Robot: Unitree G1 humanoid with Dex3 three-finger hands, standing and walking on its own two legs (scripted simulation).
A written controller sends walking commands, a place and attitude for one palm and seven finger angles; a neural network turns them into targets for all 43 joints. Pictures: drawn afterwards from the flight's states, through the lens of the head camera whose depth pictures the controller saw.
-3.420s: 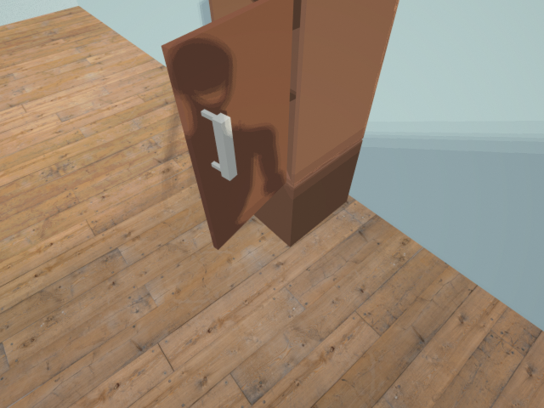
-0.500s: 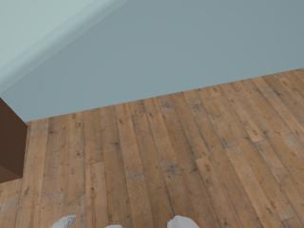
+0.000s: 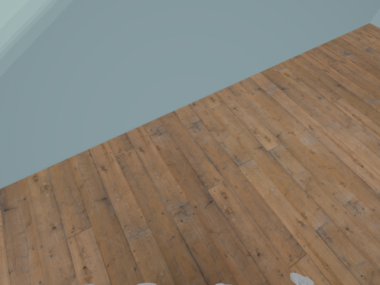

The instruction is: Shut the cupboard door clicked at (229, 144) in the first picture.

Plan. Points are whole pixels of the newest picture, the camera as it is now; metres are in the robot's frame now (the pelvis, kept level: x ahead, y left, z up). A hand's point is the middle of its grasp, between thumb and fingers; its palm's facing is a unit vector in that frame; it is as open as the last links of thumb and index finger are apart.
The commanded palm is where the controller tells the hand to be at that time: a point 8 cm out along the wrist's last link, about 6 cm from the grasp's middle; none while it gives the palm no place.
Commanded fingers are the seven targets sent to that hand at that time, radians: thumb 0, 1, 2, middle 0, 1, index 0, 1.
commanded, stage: walk around to get in front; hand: left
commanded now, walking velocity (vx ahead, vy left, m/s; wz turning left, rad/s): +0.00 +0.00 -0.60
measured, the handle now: out of the picture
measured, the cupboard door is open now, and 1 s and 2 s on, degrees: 100 100 100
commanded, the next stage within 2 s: walk to a spot facing it in 1.54 s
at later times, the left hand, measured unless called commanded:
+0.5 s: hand (134, 275) +0.15 +0.14 -0.16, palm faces -0.26 -0.94 -0.22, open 7.4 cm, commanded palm none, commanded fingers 0.00 0.90 0.90 -0.20 -0.30 -0.20 -0.30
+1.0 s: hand (227, 168) +0.46 -0.09 -0.15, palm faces -0.59 -0.78 -0.21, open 7.4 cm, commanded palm none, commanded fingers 0.00 0.90 0.90 -0.20 -0.30 -0.20 -0.30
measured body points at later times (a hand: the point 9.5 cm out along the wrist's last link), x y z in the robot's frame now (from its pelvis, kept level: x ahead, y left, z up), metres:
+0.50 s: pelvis +0.05 -0.04 +0.01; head +0.10 -0.05 +0.46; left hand +0.17 +0.19 -0.14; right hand +0.07 -0.33 -0.12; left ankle +0.11 +0.08 -0.69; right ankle -0.01 -0.15 -0.73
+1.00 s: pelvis +0.20 -0.15 -0.01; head +0.24 -0.18 +0.44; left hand +0.49 -0.05 -0.13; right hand -0.02 -0.29 -0.15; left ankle +0.17 +0.05 -0.68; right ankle +0.20 -0.26 -0.73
